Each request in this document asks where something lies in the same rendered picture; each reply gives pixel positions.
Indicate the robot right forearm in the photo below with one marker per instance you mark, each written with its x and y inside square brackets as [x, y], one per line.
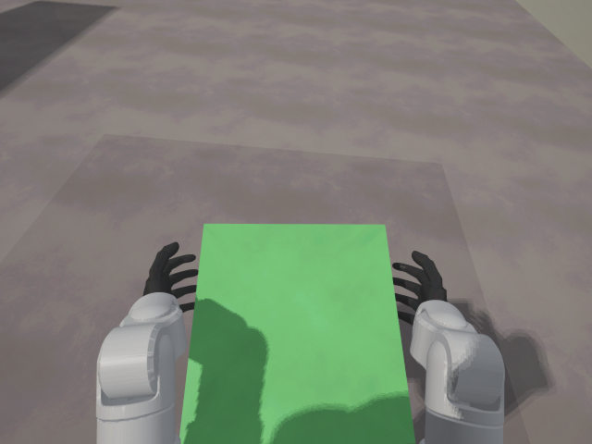
[464, 382]

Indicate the robot left hand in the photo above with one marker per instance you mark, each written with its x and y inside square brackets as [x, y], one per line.
[159, 279]

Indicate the carton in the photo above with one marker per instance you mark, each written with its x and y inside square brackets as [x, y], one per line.
[295, 339]

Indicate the robot right hand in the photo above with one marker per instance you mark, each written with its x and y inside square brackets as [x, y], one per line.
[430, 289]

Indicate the robot left forearm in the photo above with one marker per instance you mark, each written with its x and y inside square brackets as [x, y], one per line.
[136, 375]

